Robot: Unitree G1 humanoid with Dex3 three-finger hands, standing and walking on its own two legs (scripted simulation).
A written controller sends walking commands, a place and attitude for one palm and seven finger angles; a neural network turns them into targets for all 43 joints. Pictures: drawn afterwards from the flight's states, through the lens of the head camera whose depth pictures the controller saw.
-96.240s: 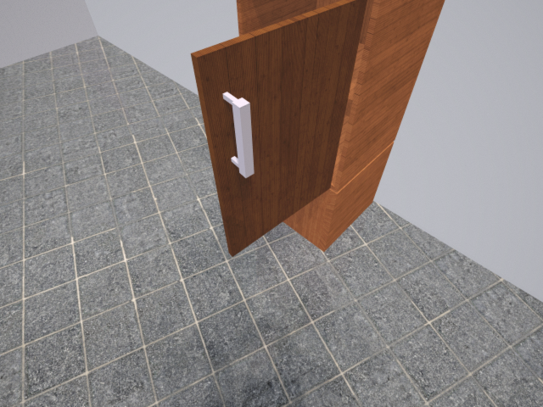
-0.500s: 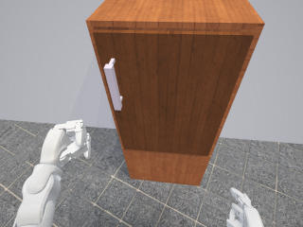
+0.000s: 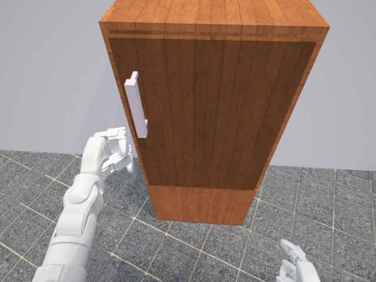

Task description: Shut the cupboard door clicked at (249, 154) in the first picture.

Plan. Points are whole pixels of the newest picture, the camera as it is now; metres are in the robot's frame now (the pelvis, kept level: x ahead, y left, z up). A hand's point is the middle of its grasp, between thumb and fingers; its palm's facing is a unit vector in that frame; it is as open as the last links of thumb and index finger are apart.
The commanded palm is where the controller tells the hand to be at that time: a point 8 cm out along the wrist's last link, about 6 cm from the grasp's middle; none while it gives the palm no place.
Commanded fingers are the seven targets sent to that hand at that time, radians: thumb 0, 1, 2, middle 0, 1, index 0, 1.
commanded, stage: bring the fist close to the handle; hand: left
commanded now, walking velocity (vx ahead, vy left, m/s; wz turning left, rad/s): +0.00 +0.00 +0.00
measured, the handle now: (139, 106) +0.49 +0.15 +0.11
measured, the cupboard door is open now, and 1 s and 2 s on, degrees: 1 1 0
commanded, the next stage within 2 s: push the door shut along its arc in 0.62 s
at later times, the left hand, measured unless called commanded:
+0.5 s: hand (142, 136) +0.39 +0.12 +0.11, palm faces +0.00 -1.00 -0.03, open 3.1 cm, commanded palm +0.37 +0.18 +0.11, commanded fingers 0.00 0.90 0.90 -1.30 -1.50 -1.30 -1.50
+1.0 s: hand (146, 127) +0.41 +0.12 +0.11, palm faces -0.08 -1.00 -0.03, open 3.1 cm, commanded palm +0.40 +0.18 +0.11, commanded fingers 0.00 0.90 0.90 -1.30 -1.50 -1.30 -1.50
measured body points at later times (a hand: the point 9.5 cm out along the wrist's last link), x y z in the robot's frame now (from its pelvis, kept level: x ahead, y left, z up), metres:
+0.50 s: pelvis +0.00 +0.00 +0.00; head +0.02 -0.02 +0.45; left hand +0.39 +0.18 +0.11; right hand +0.10 -0.26 -0.11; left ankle +0.03 +0.10 -0.72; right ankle -0.02 -0.11 -0.72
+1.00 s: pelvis -0.01 -0.01 +0.00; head +0.02 -0.02 +0.45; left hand +0.41 +0.17 +0.12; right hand +0.11 -0.27 -0.11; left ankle +0.03 +0.10 -0.72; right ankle -0.02 -0.11 -0.72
